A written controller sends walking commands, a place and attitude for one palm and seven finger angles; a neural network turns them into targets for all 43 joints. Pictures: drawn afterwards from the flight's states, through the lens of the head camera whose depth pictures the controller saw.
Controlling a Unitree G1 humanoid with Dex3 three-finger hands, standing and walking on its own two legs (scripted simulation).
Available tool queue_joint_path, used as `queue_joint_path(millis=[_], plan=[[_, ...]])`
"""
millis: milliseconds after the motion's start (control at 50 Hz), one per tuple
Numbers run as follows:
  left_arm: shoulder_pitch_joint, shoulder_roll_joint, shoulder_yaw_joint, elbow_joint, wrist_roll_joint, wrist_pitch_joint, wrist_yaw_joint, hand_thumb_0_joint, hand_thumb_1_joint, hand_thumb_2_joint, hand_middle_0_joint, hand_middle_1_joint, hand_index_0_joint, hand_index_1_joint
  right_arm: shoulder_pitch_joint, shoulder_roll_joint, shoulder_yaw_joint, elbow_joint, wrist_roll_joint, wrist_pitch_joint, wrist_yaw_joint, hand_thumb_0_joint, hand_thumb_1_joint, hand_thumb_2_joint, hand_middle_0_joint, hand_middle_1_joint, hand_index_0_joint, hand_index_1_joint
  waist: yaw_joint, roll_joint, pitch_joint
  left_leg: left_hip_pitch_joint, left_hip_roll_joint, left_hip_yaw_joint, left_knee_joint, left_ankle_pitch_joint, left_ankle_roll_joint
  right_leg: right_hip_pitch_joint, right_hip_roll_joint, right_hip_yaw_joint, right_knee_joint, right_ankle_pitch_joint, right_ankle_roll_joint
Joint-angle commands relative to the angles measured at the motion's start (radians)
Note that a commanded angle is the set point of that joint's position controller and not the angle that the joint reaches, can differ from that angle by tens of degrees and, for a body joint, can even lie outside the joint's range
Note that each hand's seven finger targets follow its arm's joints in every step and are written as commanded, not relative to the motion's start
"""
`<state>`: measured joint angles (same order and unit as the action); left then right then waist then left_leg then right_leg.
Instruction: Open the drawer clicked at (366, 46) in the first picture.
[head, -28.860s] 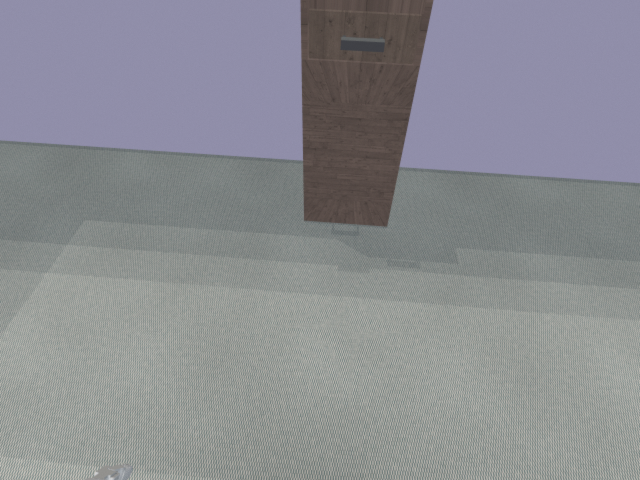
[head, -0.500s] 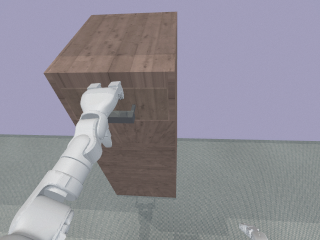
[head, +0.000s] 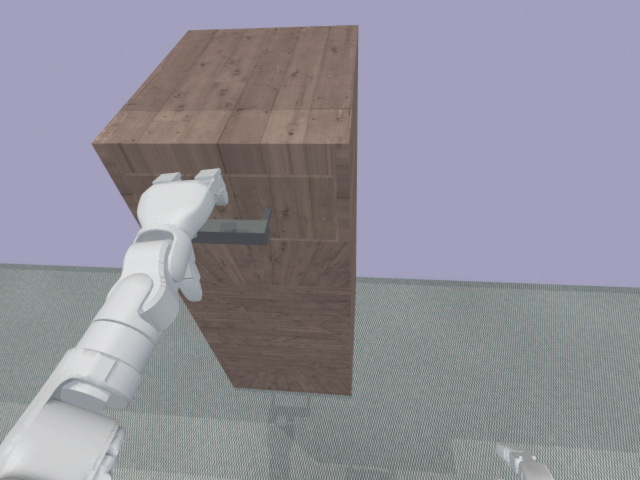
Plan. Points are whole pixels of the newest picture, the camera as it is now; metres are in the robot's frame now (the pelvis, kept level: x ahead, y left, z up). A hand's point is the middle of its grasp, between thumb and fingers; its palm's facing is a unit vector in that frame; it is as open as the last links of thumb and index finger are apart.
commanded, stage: re-aim the fingers above the handle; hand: left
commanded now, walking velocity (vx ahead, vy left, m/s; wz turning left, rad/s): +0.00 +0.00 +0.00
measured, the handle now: (231, 222) +0.49 +0.18 +0.04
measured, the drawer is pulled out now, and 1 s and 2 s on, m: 0.00 0.00 0.00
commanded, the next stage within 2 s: lower the fingers behind the handle in 1.20 s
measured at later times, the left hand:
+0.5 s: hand (210, 244) +0.41 +0.18 +0.08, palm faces -0.11 -0.10 -0.99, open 13.8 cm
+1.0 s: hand (229, 260) +0.38 +0.15 +0.07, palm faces -0.16 -0.08 -0.98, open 13.8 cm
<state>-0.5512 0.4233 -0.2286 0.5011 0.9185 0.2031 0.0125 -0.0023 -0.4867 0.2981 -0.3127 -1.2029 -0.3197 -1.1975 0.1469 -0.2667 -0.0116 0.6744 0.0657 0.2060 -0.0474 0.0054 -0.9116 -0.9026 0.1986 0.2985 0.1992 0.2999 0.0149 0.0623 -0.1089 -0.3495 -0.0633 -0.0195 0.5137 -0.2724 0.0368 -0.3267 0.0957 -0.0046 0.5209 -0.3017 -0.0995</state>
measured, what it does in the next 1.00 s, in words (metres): stands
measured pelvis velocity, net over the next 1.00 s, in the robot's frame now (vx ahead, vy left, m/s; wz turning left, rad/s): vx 0.00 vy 0.03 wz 0.02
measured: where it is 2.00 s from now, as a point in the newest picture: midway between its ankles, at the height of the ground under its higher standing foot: outside the picture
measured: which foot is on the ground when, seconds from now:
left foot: down 0.00-1.00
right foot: down 0.00-1.00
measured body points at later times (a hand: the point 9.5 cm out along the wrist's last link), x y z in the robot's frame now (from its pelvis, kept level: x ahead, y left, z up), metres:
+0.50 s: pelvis +0.01 +0.02 +0.00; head +0.02 -0.01 +0.45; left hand +0.41 +0.19 +0.14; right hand +0.13 -0.23 -0.13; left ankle -0.01 +0.10 -0.73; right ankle -0.03 -0.05 -0.73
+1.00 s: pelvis +0.00 +0.03 +0.00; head +0.01 +0.00 +0.45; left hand +0.39 +0.15 +0.13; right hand +0.14 -0.21 -0.13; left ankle -0.01 +0.10 -0.73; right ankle -0.03 -0.05 -0.73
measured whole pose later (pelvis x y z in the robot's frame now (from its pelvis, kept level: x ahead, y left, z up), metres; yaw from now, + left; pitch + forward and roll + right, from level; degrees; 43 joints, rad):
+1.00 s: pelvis +0.00 +0.03 +0.00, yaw +1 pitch +6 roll +0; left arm -0.56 0.32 -0.40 0.43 0.89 0.21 -0.09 0.00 -0.48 0.30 -0.30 -1.21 -0.32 -1.20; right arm 0.18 -0.26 -0.01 0.66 0.05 0.22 -0.04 0.01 -0.91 -0.90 0.20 0.30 0.20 0.30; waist 0.01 0.06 -0.10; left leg -0.38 -0.10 -0.03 0.56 -0.29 0.08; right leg -0.35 0.06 -0.02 0.57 -0.33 -0.06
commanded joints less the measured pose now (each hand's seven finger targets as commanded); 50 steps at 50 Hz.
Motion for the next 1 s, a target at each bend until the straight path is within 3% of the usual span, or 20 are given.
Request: queue_joint_path(millis=[0, 120, 160, 220, 280, 360, 420, 460, 480, 520, 540, 560, 620, 680, 740, 800, 860, 880, 920, 980], plan=[[-0.395, 0.06, -0.01, -0.247, -0.01, -0.095, -0.028, 0.0, -0.5, 0.3, -0.3, -1.2, -0.3, -1.2, -0.105, -0.101, -0.022, -0.156, -0.004, -0.045, -0.014, 0.0, -0.9, -0.9, 0.2, 0.3, 0.2, 0.3, -0.042, -0.115, -0.243, 0.097, -0.002, 0.017, 0.015, 0.254, 0.024, 0.122, -0.096, 0.099, -0.049, 0.454, 0.082], [-0.567, 0.229, 0.185, -0.261, 0.029, -0.208, 0.121, 0.0, -0.5, 0.3, -0.3, -1.2, -0.3, -1.2, -0.072, -0.08, -0.022, -0.122, -0.017, -0.062, -0.022, 0.0, -0.9, -0.9, 0.2, 0.3, 0.2, 0.3, 0.008, -0.059, -0.325, 0.082, 0.003, 0.015, 0.02, 0.259, 0.012, 0.134, -0.091, 0.101, -0.017, 0.352, 0.061], [-0.57, 0.179, 0.176, -0.271, 0.035, -0.197, 0.187, 0.0, -0.5, 0.3, -0.3, -1.2, -0.3, -1.2, -0.068, -0.06, -0.028, -0.117, -0.017, -0.078, -0.006, 0.0, -0.9, -0.9, 0.2, 0.3, 0.2, 0.3, 0.015, -0.027, -0.374, 0.109, 0.011, 0.019, 0.029, 0.321, 0.006, 0.135, -0.08, 0.086, 0.004, 0.386, 0.052], [-0.509, 0.226, 0.235, -0.12, 0.068, -0.102, 0.245, 0.0, -0.5, 0.3, -0.3, -1.2, -0.3, -1.2, -0.074, -0.071, -0.026, -0.094, -0.018, -0.065, 0.007, 0.0, -0.9, -0.9, 0.2, 0.3, 0.2, 0.3, 0.033, -0.057, -0.37, 0.077, 0.017, 0.027, 0.023, 0.344, -0.008, 0.145, -0.069, 0.074, 0.011, 0.386, 0.048], [-0.406, 0.139, 0.137, 0.008, 0.081, 0.032, 0.222, 0.0, -0.5, 0.3, -0.3, -1.2, -0.3, -1.2, -0.091, -0.087, -0.016, -0.102, -0.009, -0.046, 0.017, 0.0, -0.9, -0.9, 0.2, 0.3, 0.2, 0.3, 0.022, -0.121, -0.288, 0.038, 0.023, 0.041, 0.0, 0.306, -0.005, 0.136, -0.073, 0.075, -0.016, 0.379, 0.06], [-0.34, -0.027, -0.035, -0.076, 0.022, 0.138, 0.07, 0.0, -0.5, 0.3, -0.3, -1.2, -0.3, -1.2, -0.102, -0.114, -0.03, -0.164, 0.008, -0.013, 0.026, 0.0, -0.9, -0.9, 0.2, 0.3, 0.2, 0.3, -0.023, -0.171, -0.319, 0.102, 0.021, 0.036, 0.012, 0.379, 0.013, 0.159, -0.076, 0.062, -0.017, 0.515, 0.072], [-0.347, -0.075, -0.108, -0.272, -0.02, 0.071, -0.045, 0.0, -0.5, 0.3, -0.3, -1.2, -0.3, -1.2, -0.121, -0.115, -0.034, -0.204, 0.001, -0.011, 0.018, 0.0, -0.9, -0.9, 0.2, 0.3, 0.2, 0.3, -0.047, -0.172, -0.343, 0.147, 0.012, 0.013, 0.03, 0.441, 0.029, 0.166, -0.081, 0.061, 0.003, 0.587, 0.075], [-0.372, -0.027, -0.08, -0.397, -0.02, -0.024, -0.063, 0.0, -0.5, 0.3, -0.3, -1.2, -0.3, -1.2, -0.116, -0.102, -0.033, -0.197, -0.007, -0.023, 0.011, 0.0, -0.9, -0.9, 0.2, 0.3, 0.2, 0.3, -0.044, -0.11, -0.341, 0.202, 0.014, -0.007, 0.043, 0.471, 0.033, 0.116, -0.072, 0.067, 0.009, 0.545, 0.068], [-0.397, -0.026, -0.081, -0.445, -0.017, -0.075, -0.052, 0.0, -0.5, 0.3, -0.3, -1.2, -0.3, -1.2, -0.105, -0.093, -0.029, -0.19, -0.013, -0.032, 0.009, 0.0, -0.9, -0.9, 0.2, 0.3, 0.2, 0.3, -0.039, -0.076, -0.345, 0.218, 0.014, -0.014, 0.047, 0.472, 0.031, 0.093, -0.072, 0.067, 0.009, 0.506, 0.064], [-0.451, 0.099, 0.038, -0.561, 0.001, -0.165, 0.014, 0.0, -0.5, 0.3, -0.3, -1.2, -0.3, -1.2, -0.089, -0.079, -0.032, -0.174, -0.023, -0.042, 0.001, 0.0, -0.9, -0.9, 0.2, 0.3, 0.2, 0.3, -0.011, 0.008, -0.373, 0.253, 0.021, -0.025, 0.048, 0.49, 0.012, 0.084, -0.062, 0.071, 0.014, 0.443, 0.046], [-0.504, 0.112, 0.068, -0.565, 0.014, -0.191, 0.065, 0.0, -0.5, 0.3, -0.3, -1.2, -0.3, -1.2, -0.075, -0.067, -0.033, -0.157, -0.025, -0.05, 0.001, 0.0, -0.9, -0.9, 0.2, 0.3, 0.2, 0.3, -0.011, 0.038, -0.376, 0.262, 0.025, -0.027, 0.05, 0.491, 0.0, 0.056, -0.055, 0.064, 0.018, 0.413, 0.041], [-0.487, 0.128, 0.114, -0.521, 0.023, -0.2, 0.115, 0.0, -0.5, 0.3, -0.3, -1.2, -0.3, -1.2, -0.062, -0.06, -0.035, -0.141, -0.025, -0.055, 0.001, 0.0, -0.9, -0.9, 0.2, 0.3, 0.2, 0.3, 0.0, 0.02, -0.352, 0.243, 0.028, -0.022, 0.051, 0.49, -0.013, 0.043, -0.049, 0.054, 0.021, 0.392, 0.036], [-0.47, 0.185, 0.213, -0.258, 0.053, -0.114, 0.226, 0.0, -0.5, 0.3, -0.3, -1.2, -0.3, -1.2, -0.069, -0.065, -0.026, -0.087, -0.016, -0.055, 0.015, 0.0, -0.9, -0.9, 0.2, 0.3, 0.2, 0.3, 0.028, -0.053, -0.252, 0.132, 0.033, 0.001, 0.02, 0.375, -0.032, 0.028, -0.046, 0.035, 0.015, 0.29, 0.032], [-0.463, 0.164, 0.17, -0.107, 0.055, -0.004, 0.253, 0.0, -0.5, 0.3, -0.3, -1.2, -0.3, -1.2, -0.117, -0.072, -0.008, -0.094, -0.009, -0.046, 0.013, 0.0, -0.9, -0.9, 0.2, 0.3, 0.2, 0.3, 0.033, -0.11, -0.228, 0.079, 0.031, 0.025, -0.007, 0.265, -0.021, 0.053, -0.057, 0.05, -0.011, 0.23, 0.044], [-0.442, 0.086, 0.059, 0.056, 0.09, 0.142, 0.204, 0.0, -0.5, 0.3, -0.3, -1.2, -0.3, -1.2, -0.122, -0.091, -0.002, -0.094, -0.002, -0.02, 0.013, 0.0, -0.9, -0.9, 0.2, 0.3, 0.2, 0.3, 0.011, -0.101, -0.258, 0.078, 0.036, 0.033, -0.023, 0.259, -0.019, 0.077, -0.067, 0.052, -0.03, 0.249, 0.051], [-0.451, -0.063, -0.091, 0.007, 0.039, 0.191, 0.068, 0.0, -0.5, 0.3, -0.3, -1.2, -0.3, -1.2, -0.106, -0.109, -0.018, -0.145, 0.01, -0.002, 0.015, 0.0, -0.9, -0.9, 0.2, 0.3, 0.2, 0.3, -0.05, -0.134, -0.279, 0.136, 0.034, 0.019, -0.004, 0.316, -0.004, 0.069, -0.068, 0.038, -0.034, 0.34, 0.056], [-0.487, -0.196, -0.225, -0.204, -0.028, 0.094, -0.078, 0.0, -0.5, 0.3, -0.3, -1.2, -0.3, -1.2, -0.122, -0.111, -0.03, -0.188, 0.003, -0.009, 0.01, 0.0, -0.9, -0.9, 0.2, 0.3, 0.2, 0.3, -0.094, -0.105, -0.305, 0.212, 0.023, -0.012, 0.032, 0.372, 0.023, 0.03, -0.075, 0.038, -0.015, 0.378, 0.06], [-0.493, -0.189, -0.224, -0.263, -0.044, 0.044, -0.101, 0.0, -0.5, 0.3, -0.3, -1.2, -0.3, -1.2, -0.12, -0.107, -0.026, -0.189, -0.002, -0.019, 0.005, 0.0, -0.9, -0.9, 0.2, 0.3, 0.2, 0.3, -0.09, -0.094, -0.312, 0.224, 0.02, -0.02, 0.041, 0.38, 0.029, 0.024, -0.079, 0.039, -0.009, 0.371, 0.061], [-0.573, -0.134, -0.192, -0.392, -0.054, -0.079, -0.1, 0.0, -0.5, 0.3, -0.3, -1.2, -0.3, -1.2, -0.099, -0.095, -0.023, -0.18, -0.015, -0.037, -0.005, 0.0, -0.9, -0.9, 0.2, 0.3, 0.2, 0.3, -0.088, -0.035, -0.315, 0.25, 0.016, -0.04, 0.052, 0.375, 0.027, -0.006, -0.076, 0.042, 0.005, 0.334, 0.052], [-0.579, 0.026, -0.001, -0.493, -0.013, -0.235, 0.033, 0.0, -0.5, 0.3, -0.3, -1.2, -0.3, -1.2, -0.052, -0.064, -0.029, -0.157, -0.027, -0.065, -0.011, 0.0, -0.9, -0.9, 0.2, 0.3, 0.2, 0.3, -0.029, 0.024, -0.386, 0.299, 0.031, -0.054, 0.067, 0.45, -0.011, -0.035, -0.052, 0.04, 0.033, 0.312, 0.036]])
